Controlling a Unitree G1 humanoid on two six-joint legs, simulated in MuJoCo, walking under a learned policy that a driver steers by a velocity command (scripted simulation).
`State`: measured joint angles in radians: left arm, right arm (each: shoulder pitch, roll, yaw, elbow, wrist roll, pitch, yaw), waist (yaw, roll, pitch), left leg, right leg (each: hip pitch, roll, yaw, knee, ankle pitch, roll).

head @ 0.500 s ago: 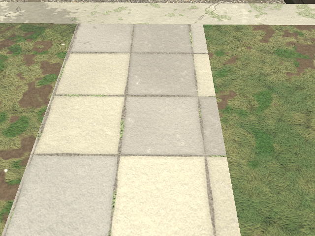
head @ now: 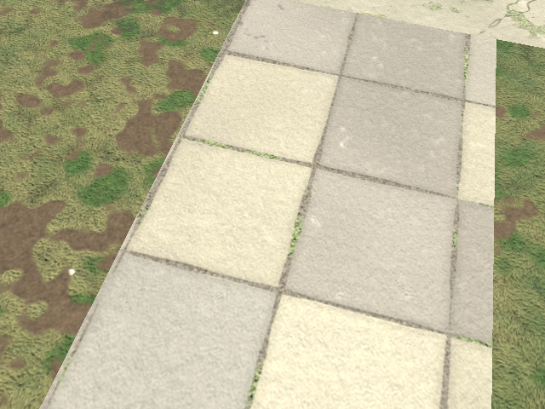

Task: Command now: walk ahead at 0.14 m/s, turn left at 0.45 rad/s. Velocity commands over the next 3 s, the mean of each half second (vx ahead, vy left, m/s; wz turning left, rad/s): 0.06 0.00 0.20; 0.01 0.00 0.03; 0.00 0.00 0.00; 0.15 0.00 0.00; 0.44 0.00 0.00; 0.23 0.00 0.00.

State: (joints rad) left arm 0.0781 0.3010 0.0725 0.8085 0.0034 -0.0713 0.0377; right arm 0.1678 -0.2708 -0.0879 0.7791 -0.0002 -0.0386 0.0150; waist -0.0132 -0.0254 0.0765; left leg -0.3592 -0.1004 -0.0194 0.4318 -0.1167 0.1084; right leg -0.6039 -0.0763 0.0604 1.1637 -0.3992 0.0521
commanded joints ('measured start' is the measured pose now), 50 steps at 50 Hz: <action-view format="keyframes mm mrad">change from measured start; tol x8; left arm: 1 139 56 15 -17 8 21 12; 10 -5 66 7 -55 -3 27 -9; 50 21 48 -6 157 -1 54 -7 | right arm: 1 -2 -152 -35 -71 1 -10 -19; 13 -7 -97 15 -50 1 28 -36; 16 149 -53 27 -34 -23 9 -37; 22 34 -91 18 -32 -12 65 -31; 50 62 -56 28 132 -6 23 -44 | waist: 1 50 74 -222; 13 29 139 -176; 17 -30 -191 -259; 29 23 36 -144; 50 22 30 -72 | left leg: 1 140 268 -195 -87 652 186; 8 152 252 -199 -77 378 122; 13 163 244 -246 36 328 78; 15 73 129 -188 144 64 -16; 16 -14 51 -115 206 -229 -67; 17 8 77 -87 206 -286 -99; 21 116 105 -99 66 -70 -74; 27 99 124 -127 40 42 -44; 50 118 120 -104 -23 -13 -64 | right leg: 1 30 3 -7 -110 97 22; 6 65 5 -2 -334 257 29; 12 190 43 -25 -565 196 -13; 14 375 6 12 -772 506 -62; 15 501 -122 116 -727 813 -111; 16 557 -213 198 -696 920 -235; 18 482 -214 245 -741 714 -267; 22 373 -32 40 -695 378 -107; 28 441 -1 3 -641 455 -98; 50 459 29 -8 -698 354 -80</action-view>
